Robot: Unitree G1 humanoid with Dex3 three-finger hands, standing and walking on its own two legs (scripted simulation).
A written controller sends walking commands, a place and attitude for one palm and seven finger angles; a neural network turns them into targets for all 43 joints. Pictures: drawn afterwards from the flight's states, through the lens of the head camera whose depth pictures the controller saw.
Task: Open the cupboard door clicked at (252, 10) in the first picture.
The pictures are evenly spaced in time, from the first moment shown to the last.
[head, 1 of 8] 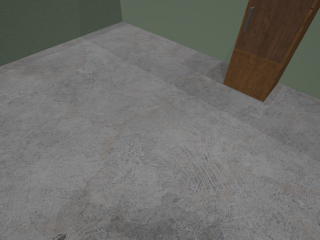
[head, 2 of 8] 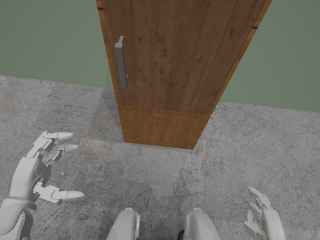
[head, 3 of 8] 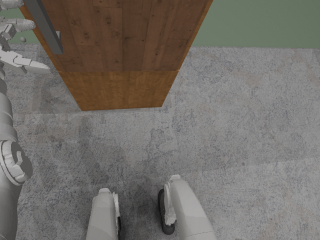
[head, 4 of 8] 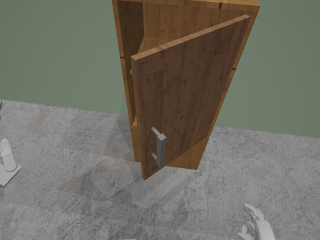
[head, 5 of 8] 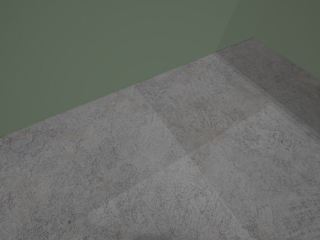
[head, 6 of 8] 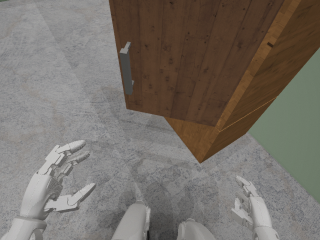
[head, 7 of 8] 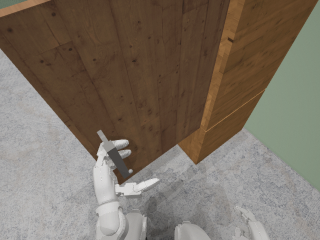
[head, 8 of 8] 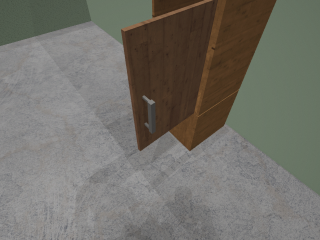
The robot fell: no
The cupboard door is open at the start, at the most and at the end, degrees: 0 93 92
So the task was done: yes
